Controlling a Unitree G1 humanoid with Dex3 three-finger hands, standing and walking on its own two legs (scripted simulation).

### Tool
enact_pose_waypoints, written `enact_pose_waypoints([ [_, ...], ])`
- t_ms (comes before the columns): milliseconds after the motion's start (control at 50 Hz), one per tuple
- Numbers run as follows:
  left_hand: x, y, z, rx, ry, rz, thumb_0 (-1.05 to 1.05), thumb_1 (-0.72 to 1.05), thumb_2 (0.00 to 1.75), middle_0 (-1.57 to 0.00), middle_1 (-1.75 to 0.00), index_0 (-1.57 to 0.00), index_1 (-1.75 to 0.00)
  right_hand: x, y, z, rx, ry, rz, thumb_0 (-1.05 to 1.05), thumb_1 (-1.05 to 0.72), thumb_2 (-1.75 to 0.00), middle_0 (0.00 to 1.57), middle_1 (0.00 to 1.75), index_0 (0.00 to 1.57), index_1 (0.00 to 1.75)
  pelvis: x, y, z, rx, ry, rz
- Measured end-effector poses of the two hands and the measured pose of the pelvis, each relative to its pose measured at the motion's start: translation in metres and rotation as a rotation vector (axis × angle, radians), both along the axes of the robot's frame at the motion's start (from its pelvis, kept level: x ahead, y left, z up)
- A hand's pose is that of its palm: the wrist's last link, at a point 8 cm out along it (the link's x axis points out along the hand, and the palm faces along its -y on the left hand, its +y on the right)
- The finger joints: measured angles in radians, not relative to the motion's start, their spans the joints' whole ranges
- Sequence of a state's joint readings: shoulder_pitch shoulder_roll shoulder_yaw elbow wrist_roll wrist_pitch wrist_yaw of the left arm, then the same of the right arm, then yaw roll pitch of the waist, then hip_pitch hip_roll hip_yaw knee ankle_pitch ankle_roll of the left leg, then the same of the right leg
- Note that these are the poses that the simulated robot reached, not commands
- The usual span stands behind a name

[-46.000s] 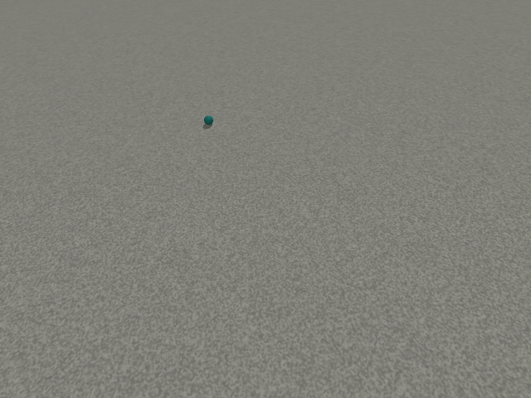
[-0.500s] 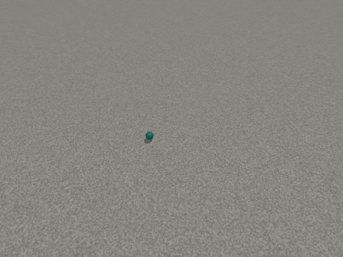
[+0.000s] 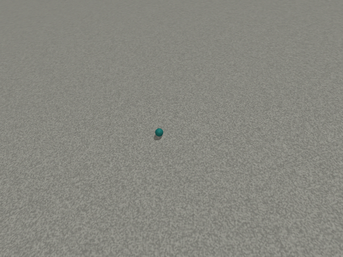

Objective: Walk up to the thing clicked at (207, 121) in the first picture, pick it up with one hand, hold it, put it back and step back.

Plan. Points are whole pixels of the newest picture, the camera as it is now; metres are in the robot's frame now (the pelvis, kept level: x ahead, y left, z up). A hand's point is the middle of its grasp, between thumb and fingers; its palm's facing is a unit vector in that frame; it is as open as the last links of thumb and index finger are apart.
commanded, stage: step back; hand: left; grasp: from above
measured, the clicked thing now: (159, 132) +1.07 +0.22 -0.73
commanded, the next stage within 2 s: stand in 0.24 s
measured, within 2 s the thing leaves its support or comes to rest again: neither
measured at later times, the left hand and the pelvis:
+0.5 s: hand out of the picture +0.11 +0.27 -0.14, palm faces -0.03 -0.94 -0.33, open 7.4 cm; pelvis +0.02 +0.02 +0.02, yaw -1 degrees
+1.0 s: hand out of the picture +0.10 +0.26 -0.13, palm faces -0.06 -0.93 -0.36, open 7.4 cm; pelvis +0.01 +0.00 +0.02, yaw -2 degrees
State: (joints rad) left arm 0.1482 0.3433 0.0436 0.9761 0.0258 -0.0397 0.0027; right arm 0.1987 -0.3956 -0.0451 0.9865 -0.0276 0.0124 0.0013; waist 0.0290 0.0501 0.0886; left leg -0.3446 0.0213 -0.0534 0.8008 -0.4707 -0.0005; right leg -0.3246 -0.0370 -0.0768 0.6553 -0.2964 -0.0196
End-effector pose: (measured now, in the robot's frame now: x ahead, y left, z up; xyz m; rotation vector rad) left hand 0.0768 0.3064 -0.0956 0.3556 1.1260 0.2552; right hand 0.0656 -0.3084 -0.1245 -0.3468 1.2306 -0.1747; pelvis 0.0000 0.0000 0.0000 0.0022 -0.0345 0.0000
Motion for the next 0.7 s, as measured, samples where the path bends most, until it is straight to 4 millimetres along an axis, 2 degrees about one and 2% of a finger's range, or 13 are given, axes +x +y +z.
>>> enact_pose_waypoints([
  [120,0.014,0.024,-0.010,0.003,0.024,0.015,0.00,0.90,0.90,-0.20,-0.30,-0.20,-0.30,0.009,0.018,0.004,-0.013,0.007,-0.012,0.00,-0.90,-0.90,0.20,0.30,0.20,0.30,0.007,0.015,-0.002,0.024,0.001,-0.011],
  [260,0.028,0.031,-0.013,-0.012,0.035,-0.008,0.01,0.90,0.90,-0.20,-0.30,-0.20,-0.30,0.026,0.031,0.013,-0.007,-0.022,-0.032,0.00,-0.90,-0.90,0.20,0.30,0.20,0.30,0.015,0.022,0.002,-0.007,-0.002,-0.026],
  [500,0.030,0.008,-0.003,-0.074,0.059,-0.030,0.00,0.90,0.90,-0.20,-0.30,-0.20,-0.30,0.056,0.038,0.031,0.030,-0.108,-0.011,0.00,-0.90,-0.90,0.20,0.30,0.20,0.30,0.022,0.020,0.019,0.001,-0.021,-0.023],
  [600,0.025,0.001,0.000,-0.072,0.070,-0.034,0.00,0.90,0.90,-0.20,-0.30,-0.20,-0.30,0.053,0.033,0.032,0.036,-0.102,-0.019,0.00,-0.90,-0.90,0.20,0.30,0.20,0.30,0.020,0.015,0.023,0.002,-0.022,-0.023],
  [700,0.019,-0.001,0.003,-0.061,0.085,-0.032,0.00,0.90,0.90,-0.20,-0.30,-0.20,-0.30,0.042,0.026,0.031,0.038,-0.074,-0.031,0.00,-0.90,-0.90,0.20,0.30,0.20,0.30,0.018,0.010,0.024,0.003,-0.021,-0.024],
])
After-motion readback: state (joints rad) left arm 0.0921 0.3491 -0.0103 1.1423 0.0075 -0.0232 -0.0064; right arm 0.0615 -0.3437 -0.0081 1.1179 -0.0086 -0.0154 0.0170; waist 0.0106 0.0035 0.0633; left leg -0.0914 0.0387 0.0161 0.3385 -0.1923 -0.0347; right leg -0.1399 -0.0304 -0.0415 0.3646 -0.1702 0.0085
